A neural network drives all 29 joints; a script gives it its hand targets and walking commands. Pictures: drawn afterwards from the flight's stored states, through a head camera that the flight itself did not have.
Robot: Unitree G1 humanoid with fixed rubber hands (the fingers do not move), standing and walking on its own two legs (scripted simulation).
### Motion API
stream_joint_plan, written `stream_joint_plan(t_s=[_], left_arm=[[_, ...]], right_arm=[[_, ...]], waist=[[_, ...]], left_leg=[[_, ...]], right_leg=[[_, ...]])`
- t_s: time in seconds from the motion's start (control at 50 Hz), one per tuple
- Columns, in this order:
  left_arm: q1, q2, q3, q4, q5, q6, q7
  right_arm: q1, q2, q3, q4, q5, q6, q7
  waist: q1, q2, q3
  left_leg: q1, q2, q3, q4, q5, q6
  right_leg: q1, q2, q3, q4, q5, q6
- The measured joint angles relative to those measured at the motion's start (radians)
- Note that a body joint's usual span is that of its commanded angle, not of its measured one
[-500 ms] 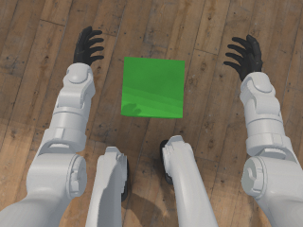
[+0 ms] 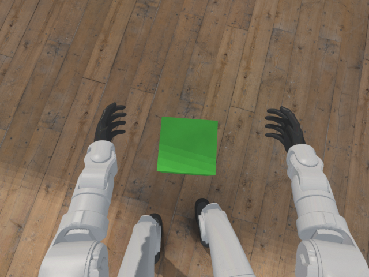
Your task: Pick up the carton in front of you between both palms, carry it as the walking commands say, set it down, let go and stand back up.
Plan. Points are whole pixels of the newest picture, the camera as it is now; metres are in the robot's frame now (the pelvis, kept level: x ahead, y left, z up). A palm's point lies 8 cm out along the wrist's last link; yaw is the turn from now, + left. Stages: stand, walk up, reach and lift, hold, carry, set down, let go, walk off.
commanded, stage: let go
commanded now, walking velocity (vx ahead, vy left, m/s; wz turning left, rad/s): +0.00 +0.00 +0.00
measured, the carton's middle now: (187, 149) +0.42 -0.05 -0.55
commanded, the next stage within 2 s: stand in 1.02 s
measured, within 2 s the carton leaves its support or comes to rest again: neither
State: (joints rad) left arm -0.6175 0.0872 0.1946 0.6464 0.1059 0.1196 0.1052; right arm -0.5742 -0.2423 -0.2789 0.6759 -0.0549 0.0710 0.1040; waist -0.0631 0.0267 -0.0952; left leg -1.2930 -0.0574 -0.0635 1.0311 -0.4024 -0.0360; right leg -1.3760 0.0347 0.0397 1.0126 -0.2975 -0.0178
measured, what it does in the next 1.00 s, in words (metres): rises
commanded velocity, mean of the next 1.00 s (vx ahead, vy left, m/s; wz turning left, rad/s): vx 0.00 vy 0.00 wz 0.00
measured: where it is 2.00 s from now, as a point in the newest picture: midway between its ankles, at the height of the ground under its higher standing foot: (179, 238)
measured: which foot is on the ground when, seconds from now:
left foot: down 0.00-1.00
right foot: down 0.00-1.00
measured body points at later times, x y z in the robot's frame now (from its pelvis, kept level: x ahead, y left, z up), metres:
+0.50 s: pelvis +0.06 +0.01 +0.09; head +0.14 +0.02 +0.54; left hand +0.28 +0.23 +0.00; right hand +0.24 -0.23 +0.01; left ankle +0.02 +0.14 -0.64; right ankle +0.07 -0.10 -0.64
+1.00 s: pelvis +0.07 +0.03 +0.10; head +0.08 +0.03 +0.54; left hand +0.24 +0.26 +0.02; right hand +0.23 -0.21 +0.02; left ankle +0.02 +0.14 -0.64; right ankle +0.07 -0.10 -0.64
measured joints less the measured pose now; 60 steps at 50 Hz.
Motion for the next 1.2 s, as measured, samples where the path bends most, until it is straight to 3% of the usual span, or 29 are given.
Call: stream_joint_plan(t_s=[0.12, 0.42, 0.64, 0.94, 1.04, 1.12, 1.2], left_arm=[[0.231, 0.005, -0.034, -0.076, -0.024, -0.032, -0.02], [0.639, 0.072, -0.1, -0.111, -0.064, -0.132, -0.109], [0.834, 0.116, -0.142, -0.189, -0.09, -0.079, -0.148], [0.829, 0.114, -0.163, -0.217, -0.101, 0.005, -0.165], [0.846, 0.115, -0.164, -0.185, -0.11, -0.02, -0.137], [0.826, 0.151, -0.169, -0.073, -0.069, -0.056, -0.1], [0.821, 0.197, -0.148, 0.012, -0.058, -0.083, -0.085]], right_arm=[[0.208, 0.006, 0.07, -0.074, 0.011, -0.017, 0.005], [0.677, 0.042, 0.214, -0.212, 0.082, -0.085, -0.035], [0.815, 0.029, 0.24, -0.243, 0.073, -0.026, -0.03], [0.795, 0.03, 0.225, -0.254, 0.039, 0.061, -0.025], [0.796, 0.013, 0.238, -0.281, 0.034, 0.119, -0.06], [0.783, -0.028, 0.235, -0.185, 0.023, 0.049, -0.107], [0.779, -0.064, 0.22, -0.103, 0.014, -0.006, -0.118]], waist=[[0.002, -0.015, 0.027], [0.016, -0.041, 0.074], [0.055, -0.016, 0.132], [0.068, -0.004, 0.203], [0.062, -0.007, 0.188], [0.06, -0.003, 0.138], [0.062, 0.003, 0.118]], left_leg=[[0.23, 0.012, -0.008, -0.137, 0.019, -0.001], [0.783, 0.033, -0.016, -0.443, 0.07, 0.019], [1.126, 0.026, -0.002, -0.589, 0.097, 0.057], [1.246, 0.022, 0.007, -0.58, 0.078, 0.065], [1.237, 0.032, 0.014, -0.559, 0.064, 0.055], [1.171, 0.032, 0.005, -0.52, 0.052, 0.048], [1.143, 0.032, -0.003, -0.508, 0.048, 0.044]], right_leg=[[0.225, 0.004, -0.003, -0.121, 0.008, -0.009], [0.782, 0.006, -0.003, -0.421, 0.046, -0.002], [1.141, -0.011, 0.013, -0.6, 0.087, 0.03], [1.258, -0.017, 0.013, -0.582, 0.063, 0.036], [1.241, -0.005, 0.017, -0.552, 0.048, 0.026], [1.176, -0.005, 0.004, -0.51, 0.031, 0.021], [1.148, -0.006, -0.005, -0.493, 0.022, 0.015]])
